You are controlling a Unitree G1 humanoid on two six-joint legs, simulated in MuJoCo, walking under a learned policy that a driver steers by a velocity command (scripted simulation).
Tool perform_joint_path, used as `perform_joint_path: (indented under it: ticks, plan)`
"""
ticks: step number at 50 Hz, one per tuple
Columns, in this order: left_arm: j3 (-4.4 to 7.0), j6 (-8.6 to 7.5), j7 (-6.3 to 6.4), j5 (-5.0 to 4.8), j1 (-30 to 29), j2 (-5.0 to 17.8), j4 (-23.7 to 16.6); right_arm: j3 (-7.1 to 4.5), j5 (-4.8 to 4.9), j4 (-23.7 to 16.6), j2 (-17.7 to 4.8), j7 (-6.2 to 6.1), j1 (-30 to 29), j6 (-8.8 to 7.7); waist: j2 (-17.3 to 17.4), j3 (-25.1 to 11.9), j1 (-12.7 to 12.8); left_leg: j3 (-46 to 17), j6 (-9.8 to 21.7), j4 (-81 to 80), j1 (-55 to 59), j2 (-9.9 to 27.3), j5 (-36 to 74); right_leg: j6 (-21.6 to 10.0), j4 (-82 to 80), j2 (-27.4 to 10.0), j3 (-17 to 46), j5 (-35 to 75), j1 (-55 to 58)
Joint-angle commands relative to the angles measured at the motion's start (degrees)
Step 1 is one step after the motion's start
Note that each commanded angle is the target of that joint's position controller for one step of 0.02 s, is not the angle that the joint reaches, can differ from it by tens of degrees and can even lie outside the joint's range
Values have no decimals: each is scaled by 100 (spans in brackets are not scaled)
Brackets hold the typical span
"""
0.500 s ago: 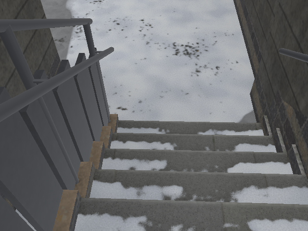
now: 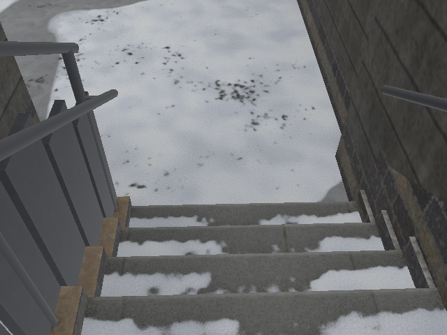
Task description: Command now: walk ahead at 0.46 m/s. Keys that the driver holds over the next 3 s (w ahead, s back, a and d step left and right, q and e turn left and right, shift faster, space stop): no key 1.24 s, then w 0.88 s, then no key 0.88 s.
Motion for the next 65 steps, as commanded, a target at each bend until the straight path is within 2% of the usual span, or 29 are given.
perform_joint_path:
  ticks: [1,2,3,4,5,6,7,8,9,10,11,12,14,15,16,18,21,23,24,25,26,27,28,30,32,36,50,62,65]
  plan:
    - [54,-123,-101,-23,415,283,-83,-85,-59,-44,-558,-33,43,177,686,749,265,-1515,732,317,-125,1260,5003,-164,-897,-173,-139,-623,349]
    - [205,-89,-126,2,1822,442,494,2,-83,70,-432,77,-243,110,734,366,918,-1508,647,1384,-754,1115,4905,-388,-1223,-309,-192,-14,1946]
    - [278,-32,-90,132,2918,648,945,22,-94,114,-361,211,-119,-21,-259,-64,1240,-679,134,3606,-1420,234,3888,-657,-1217,-520,-289,1503,3484]
    - [62,-10,-148,199,3014,540,1077,73,27,185,25,314,978,-80,-1462,-861,678,-928,-308,5959,-3642,-443,-669,-1252,1227,-1411,579,4166,5852]
    - [83,89,-117,65,2877,621,1026,96,185,-123,-324,320,1088,-165,-1685,-1604,717,-1302,-584,6283,-4280,-51,-687,-1663,1366,-1801,1299,3667,6216]
    - [-43,172,-92,-11,2540,278,881,70,170,-278,-543,328,610,-87,-995,-1435,746,-1311,-678,5265,-4389,320,-168,-1753,889,-1763,1293,1724,5620]
    - [-33,215,-49,-50,1957,444,949,184,237,-682,-291,244,-111,18,-416,-951,448,-894,-685,4969,-4412,619,431,-1966,59,-1923,1952,-568,4479]
    - [-99,253,27,32,1451,416,890,217,257,-862,-205,110,-662,216,122,-381,226,-677,-738,4775,-4105,816,886,-2031,-695,-2103,2642,-2003,3111]
    - [-162,209,56,202,1063,412,699,179,196,-896,-354,19,-863,375,606,214,95,-813,-653,4045,-3676,848,1878,-1910,-969,-1949,2539,-2697,1794]
    - [-168,61,71,302,663,445,576,98,63,-796,-493,-46,-860,398,560,564,35,-1232,-523,3562,-3341,912,2561,-1720,-763,-1867,2378,-2181,961]
    - [-137,-43,46,141,509,418,586,-65,-26,-637,-736,-40,-424,303,431,605,-264,-1217,-426,2980,-3248,974,3033,-1549,-433,-1431,1972,-1336,718]
    - [-188,-103,159,50,603,252,639,-83,-143,-624,-545,-49,-411,241,313,593,-257,-1231,-512,1460,-2758,1009,3913,-1340,-453,-928,1035,-663,418]
    - [-298,42,354,121,1032,-178,1079,82,-286,-668,92,38,-423,198,-460,-205,-243,-740,-642,-169,-1691,1115,4478,-1202,-136,-504,296,1118,893]
    - [-319,130,390,129,1050,-214,1141,114,-199,-695,166,100,-513,220,-636,-421,-238,-582,-696,-416,-1270,1036,4375,-1137,-54,-480,140,1670,1013]
    - [-288,117,378,244,794,30,1089,86,-140,-438,71,197,-38,196,-527,-788,-407,-488,-717,176,-445,958,5135,-1192,208,-565,151,1581,780]
    - [-303,147,324,93,508,28,998,77,-200,-471,81,264,-187,292,-99,-441,-336,-434,-646,-52,-321,931,4659,-1229,100,-652,229,808,567]
    - [-326,208,273,-30,522,-194,1085,142,-264,-538,219,275,-403,323,-96,318,-199,-455,-454,-1406,-201,1009,4138,-1222,214,-592,435,-266,504]
    - [-230,277,311,-22,1344,-230,1203,88,-111,-424,-122,280,-619,288,898,583,358,-657,-274,-2672,-104,1034,6019,-732,311,124,126,-1278,784]
    - [-167,343,330,-44,1486,-151,1276,79,-48,-359,-87,281,-608,319,1049,575,433,-729,-271,-2937,-101,1010,5810,-593,364,243,43,-1963,991]
    - [-126,392,369,-128,1148,-70,1237,108,-81,-319,53,272,-556,348,690,561,326,-686,-321,-3206,-91,948,5822,-611,419,246,-32,-2042,1113]
    - [-144,508,338,-138,1457,-220,1257,77,-63,-281,-137,257,-584,394,1137,411,614,-736,-195,-3131,-172,1010,5053,-464,29,401,-76,-2923,1326]
    - [-136,608,335,-52,1305,-236,1264,94,-23,-299,8,248,-720,397,1046,564,511,-827,-216,-3362,-504,1023,3996,-392,-266,411,-125,-3518,1663]
    - [-107,662,344,-57,1046,-91,1234,160,-60,-275,199,240,-648,393,577,697,360,-694,-333,-3481,-442,916,3592,-415,-381,346,-101,-3742,1565]
    - [-143,682,376,-46,795,-186,1196,95,-69,-183,-45,234,-586,341,442,724,330,-624,-458,-3535,-247,872,4011,-402,-430,336,-150,-3275,1693]
    - [-100,661,391,-62,796,-19,1224,109,-75,-96,-41,238,-479,268,545,572,308,-561,-478,-3544,-40,841,4460,-407,-452,295,-137,-2801,1879]
    - [-103,632,387,-102,830,-38,1340,108,-75,30,-101,252,-344,258,463,273,267,-500,-493,-3641,292,815,4798,-420,-498,276,-210,-2395,2134]
    - [-112,561,374,-112,1151,-65,1589,130,-65,281,-83,159,-250,340,424,667,214,-419,-591,-3927,515,735,4649,-300,-924,215,-204,-2234,2098]
    - [-116,581,407,-98,1262,-84,1661,131,-48,383,-110,154,-262,320,365,648,249,-390,-608,-4045,513,718,4685,-306,-1024,200,-214,-2097,2241]
    - [-27,580,436,-45,1410,57,1732,90,-4,463,-114,195,-273,306,94,735,313,-4,-532,-3829,263,371,3105,-548,-1301,148,-132,-4891,2020]
Next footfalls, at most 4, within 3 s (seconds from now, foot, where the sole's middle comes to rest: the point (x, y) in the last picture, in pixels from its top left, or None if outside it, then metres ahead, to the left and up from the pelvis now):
0.06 right None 0.17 -0.11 -0.85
0.42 left None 0.20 0.14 -0.85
1.92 right None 0.47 -0.21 -1.03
2.44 left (226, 324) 0.76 -0.03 -1.21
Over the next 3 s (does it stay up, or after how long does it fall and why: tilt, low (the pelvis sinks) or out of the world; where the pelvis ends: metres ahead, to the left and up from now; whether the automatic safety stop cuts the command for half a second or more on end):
stays up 0.70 -0.13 -0.44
